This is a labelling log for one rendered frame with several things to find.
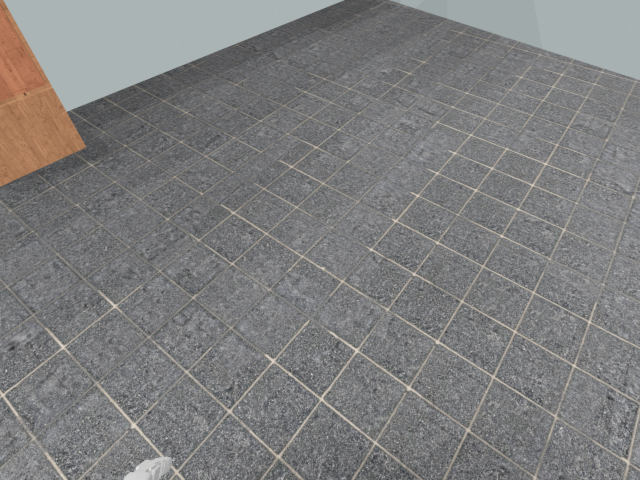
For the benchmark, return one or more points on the left robot hand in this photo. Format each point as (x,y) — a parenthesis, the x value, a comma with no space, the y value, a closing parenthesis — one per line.
(151,469)

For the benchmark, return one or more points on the cupboard door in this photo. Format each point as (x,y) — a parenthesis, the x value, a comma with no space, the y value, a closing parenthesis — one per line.
(18,74)

